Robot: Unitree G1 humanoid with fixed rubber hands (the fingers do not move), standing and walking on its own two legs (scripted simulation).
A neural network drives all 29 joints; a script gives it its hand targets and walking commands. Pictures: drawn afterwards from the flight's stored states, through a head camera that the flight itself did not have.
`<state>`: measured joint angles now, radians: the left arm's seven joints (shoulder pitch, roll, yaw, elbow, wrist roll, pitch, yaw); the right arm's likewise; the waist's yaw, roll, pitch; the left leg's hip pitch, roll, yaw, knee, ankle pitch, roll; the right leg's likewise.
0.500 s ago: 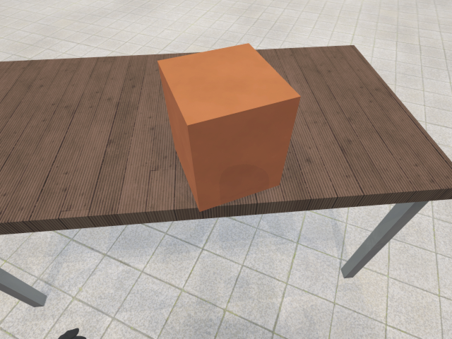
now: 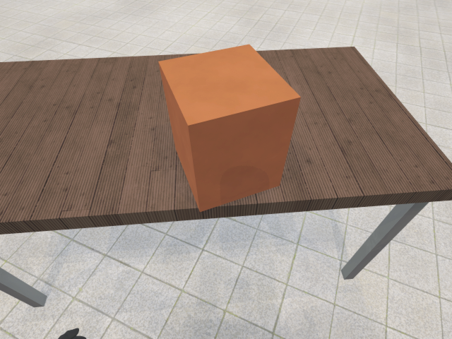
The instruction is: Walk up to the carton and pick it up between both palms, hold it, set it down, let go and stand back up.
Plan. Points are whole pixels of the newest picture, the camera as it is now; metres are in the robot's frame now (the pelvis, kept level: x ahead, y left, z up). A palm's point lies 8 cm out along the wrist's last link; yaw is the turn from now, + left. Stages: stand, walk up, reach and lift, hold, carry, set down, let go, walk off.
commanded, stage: walk up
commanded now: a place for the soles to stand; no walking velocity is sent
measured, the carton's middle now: (224, 129) +0.53 +0.03 +0.07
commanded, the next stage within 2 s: none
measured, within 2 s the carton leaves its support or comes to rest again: neither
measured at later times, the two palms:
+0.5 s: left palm out of the picture +0.09 +0.31 -0.09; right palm out of the picture +0.08 -0.30 -0.09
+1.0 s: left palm out of the picture +0.09 +0.31 -0.09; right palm out of the picture +0.08 -0.30 -0.09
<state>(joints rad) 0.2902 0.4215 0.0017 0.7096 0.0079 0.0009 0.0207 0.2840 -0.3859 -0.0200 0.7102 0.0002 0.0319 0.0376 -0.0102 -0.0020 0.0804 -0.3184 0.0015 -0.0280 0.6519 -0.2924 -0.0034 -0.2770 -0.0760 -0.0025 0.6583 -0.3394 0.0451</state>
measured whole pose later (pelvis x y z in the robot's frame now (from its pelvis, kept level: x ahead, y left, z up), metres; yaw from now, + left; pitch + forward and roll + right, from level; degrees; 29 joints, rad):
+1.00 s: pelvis +0.00 +0.00 +0.00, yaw +0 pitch -2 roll +0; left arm 0.29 0.42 0.00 0.71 0.01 0.00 0.02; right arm 0.28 -0.38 -0.02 0.71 0.00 0.03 0.04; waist -0.01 0.00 0.09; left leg -0.32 0.00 -0.03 0.65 -0.29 0.00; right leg -0.28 -0.08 0.00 0.66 -0.34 0.05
